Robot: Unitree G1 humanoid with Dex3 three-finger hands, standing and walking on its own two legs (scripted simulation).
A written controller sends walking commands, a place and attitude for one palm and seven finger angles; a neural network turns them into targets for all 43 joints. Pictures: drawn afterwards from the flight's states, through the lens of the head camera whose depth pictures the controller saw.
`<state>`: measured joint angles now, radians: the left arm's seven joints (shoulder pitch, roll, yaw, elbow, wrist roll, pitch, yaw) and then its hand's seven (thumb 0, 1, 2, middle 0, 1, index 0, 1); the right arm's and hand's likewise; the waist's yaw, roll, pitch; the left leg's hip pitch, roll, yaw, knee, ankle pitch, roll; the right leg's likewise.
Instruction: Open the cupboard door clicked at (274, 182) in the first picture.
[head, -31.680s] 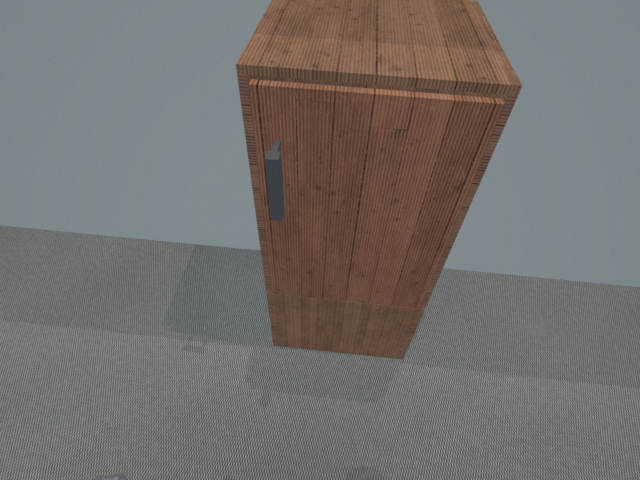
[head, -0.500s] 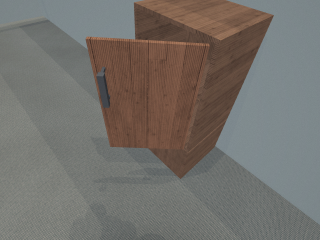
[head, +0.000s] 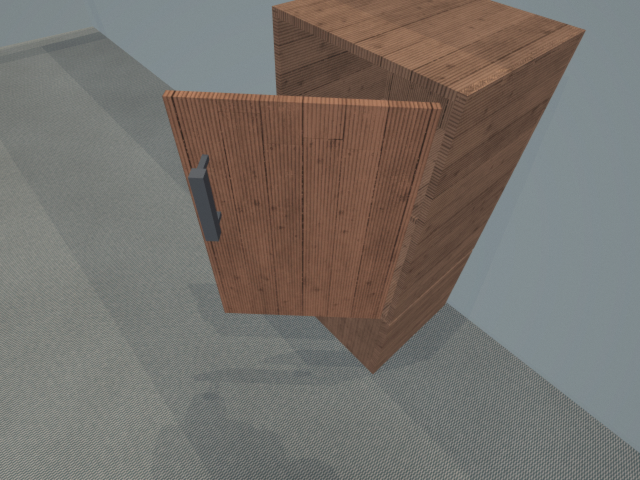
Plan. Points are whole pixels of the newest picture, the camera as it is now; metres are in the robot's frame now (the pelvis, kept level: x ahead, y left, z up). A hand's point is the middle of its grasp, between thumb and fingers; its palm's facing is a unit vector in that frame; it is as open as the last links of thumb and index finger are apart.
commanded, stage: come to a stop and stand still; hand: left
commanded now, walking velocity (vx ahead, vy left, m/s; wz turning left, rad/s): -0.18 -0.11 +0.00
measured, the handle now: (208, 198) +0.53 +0.23 +0.02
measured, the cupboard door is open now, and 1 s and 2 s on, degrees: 46 46 46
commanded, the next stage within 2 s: none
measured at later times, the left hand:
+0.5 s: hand out of the picture +0.01 +0.18 -0.17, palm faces +0.03 -0.98 -0.22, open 7.4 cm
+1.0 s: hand out of the picture -0.03 +0.21 -0.17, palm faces +0.01 -0.98 -0.17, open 7.4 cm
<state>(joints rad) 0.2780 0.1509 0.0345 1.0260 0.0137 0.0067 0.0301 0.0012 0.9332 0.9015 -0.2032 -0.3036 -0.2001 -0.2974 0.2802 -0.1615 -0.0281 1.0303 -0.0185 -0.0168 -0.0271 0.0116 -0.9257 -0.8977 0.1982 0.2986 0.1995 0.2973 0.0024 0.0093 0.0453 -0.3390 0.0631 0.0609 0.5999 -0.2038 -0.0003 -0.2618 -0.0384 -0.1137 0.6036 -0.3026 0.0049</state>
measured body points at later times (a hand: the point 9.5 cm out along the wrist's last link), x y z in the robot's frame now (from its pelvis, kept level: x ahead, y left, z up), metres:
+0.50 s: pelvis -0.03 +0.00 +0.00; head -0.05 +0.00 +0.45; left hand +0.01 +0.23 -0.15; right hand +0.04 -0.23 -0.14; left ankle +0.05 +0.11 -0.73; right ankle +0.00 -0.11 -0.72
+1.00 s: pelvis -0.03 +0.03 +0.01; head -0.03 +0.05 +0.46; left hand -0.03 +0.26 -0.16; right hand -0.03 -0.19 -0.14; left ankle +0.05 +0.11 -0.73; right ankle +0.00 -0.11 -0.72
